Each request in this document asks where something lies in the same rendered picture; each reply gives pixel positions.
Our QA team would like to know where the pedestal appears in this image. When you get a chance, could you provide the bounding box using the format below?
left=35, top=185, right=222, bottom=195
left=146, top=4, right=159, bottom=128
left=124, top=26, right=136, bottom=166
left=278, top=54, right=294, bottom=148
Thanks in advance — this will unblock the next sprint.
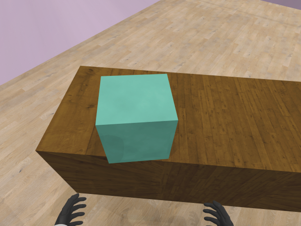
left=35, top=66, right=301, bottom=212

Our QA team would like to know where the carton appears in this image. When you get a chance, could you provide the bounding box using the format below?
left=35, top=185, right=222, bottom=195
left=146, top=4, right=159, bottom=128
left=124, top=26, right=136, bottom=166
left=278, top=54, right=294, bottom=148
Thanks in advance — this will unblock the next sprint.
left=95, top=74, right=178, bottom=163

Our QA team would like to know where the robot left hand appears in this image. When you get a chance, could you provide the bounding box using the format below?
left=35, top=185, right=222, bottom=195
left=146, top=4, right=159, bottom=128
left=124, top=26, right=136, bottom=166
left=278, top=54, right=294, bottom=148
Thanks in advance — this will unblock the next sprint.
left=55, top=193, right=86, bottom=226

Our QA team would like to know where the robot right hand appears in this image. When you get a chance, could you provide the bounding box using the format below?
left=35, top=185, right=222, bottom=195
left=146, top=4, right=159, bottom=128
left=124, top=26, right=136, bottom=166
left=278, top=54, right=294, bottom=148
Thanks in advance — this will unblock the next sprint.
left=203, top=200, right=234, bottom=226

